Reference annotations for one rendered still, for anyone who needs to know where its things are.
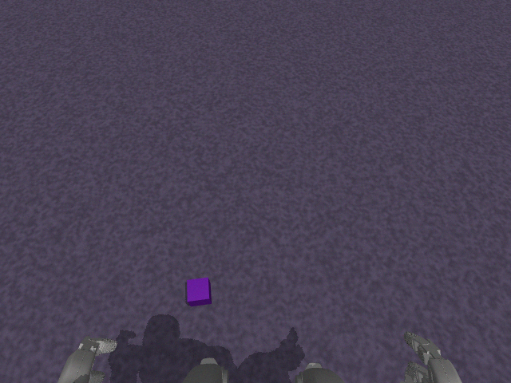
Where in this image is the cube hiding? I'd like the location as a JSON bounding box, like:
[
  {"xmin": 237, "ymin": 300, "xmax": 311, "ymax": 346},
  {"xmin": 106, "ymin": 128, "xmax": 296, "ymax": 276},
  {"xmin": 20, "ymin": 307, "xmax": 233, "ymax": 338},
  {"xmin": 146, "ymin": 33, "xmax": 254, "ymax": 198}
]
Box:
[{"xmin": 187, "ymin": 278, "xmax": 212, "ymax": 306}]

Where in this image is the right robot hand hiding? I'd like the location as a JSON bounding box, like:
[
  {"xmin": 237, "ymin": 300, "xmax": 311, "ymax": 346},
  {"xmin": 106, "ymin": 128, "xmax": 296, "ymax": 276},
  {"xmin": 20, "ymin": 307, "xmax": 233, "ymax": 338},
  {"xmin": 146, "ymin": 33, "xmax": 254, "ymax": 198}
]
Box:
[{"xmin": 400, "ymin": 332, "xmax": 462, "ymax": 383}]

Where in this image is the left robot hand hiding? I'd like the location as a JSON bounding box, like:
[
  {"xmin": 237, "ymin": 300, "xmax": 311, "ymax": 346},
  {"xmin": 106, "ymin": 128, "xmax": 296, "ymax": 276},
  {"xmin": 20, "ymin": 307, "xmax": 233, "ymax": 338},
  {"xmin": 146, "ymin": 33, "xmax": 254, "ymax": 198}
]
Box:
[{"xmin": 57, "ymin": 336, "xmax": 117, "ymax": 383}]

